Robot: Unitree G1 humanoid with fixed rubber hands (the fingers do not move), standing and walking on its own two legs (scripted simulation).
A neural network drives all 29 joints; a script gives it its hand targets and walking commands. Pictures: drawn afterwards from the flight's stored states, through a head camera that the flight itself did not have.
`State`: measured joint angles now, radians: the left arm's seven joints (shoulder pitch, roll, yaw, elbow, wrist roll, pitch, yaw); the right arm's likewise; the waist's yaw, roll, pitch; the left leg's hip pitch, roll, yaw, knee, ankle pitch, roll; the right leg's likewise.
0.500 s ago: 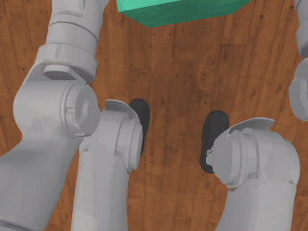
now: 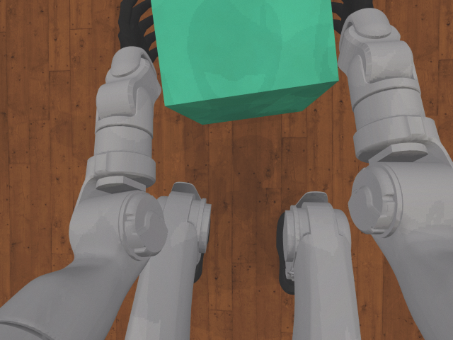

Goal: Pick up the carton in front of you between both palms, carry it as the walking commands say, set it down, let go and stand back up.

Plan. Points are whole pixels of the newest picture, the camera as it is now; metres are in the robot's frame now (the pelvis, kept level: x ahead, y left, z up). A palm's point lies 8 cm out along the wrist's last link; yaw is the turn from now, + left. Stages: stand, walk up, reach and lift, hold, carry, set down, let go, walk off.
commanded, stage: reach and lift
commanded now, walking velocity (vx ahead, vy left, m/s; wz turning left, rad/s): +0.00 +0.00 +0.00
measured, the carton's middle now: (243, 47) +0.55 +0.01 -0.15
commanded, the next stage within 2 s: none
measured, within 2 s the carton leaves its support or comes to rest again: neither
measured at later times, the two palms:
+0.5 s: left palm (77, 26) +0.49 +0.16 +0.06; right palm out of the picture +0.51 -0.14 +0.06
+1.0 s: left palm out of the picture +0.44 +0.15 +0.22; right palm out of the picture +0.45 -0.15 +0.22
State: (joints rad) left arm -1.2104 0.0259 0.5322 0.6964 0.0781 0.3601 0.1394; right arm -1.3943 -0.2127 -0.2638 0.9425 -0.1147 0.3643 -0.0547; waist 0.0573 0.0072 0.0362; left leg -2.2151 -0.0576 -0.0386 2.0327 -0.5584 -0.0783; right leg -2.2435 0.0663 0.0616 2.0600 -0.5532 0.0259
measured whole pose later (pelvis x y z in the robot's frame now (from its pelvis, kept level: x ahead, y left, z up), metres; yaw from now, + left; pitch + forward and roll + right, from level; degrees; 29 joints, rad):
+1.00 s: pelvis +0.04 +0.00 +0.24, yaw -2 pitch +30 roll +1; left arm -0.67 -0.12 0.46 0.55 0.24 0.41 0.02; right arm -0.71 0.09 -0.41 0.61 -0.26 0.40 -0.01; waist 0.03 -0.01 -0.21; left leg -1.31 -0.03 -0.06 1.22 -0.43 -0.03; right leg -1.32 0.04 0.06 1.23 -0.43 0.01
